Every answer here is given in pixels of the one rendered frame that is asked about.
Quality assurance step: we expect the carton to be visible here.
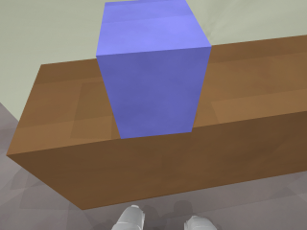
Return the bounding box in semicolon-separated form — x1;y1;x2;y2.
96;0;212;139

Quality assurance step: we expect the pedestal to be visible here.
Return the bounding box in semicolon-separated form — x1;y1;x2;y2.
6;34;307;210

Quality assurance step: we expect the left robot thigh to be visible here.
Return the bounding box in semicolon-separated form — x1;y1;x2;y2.
111;206;145;230

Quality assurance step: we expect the right robot thigh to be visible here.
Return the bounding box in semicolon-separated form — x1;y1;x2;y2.
184;217;217;230

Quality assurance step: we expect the robot thigh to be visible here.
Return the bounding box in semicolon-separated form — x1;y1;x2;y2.
111;206;145;230
184;217;217;230

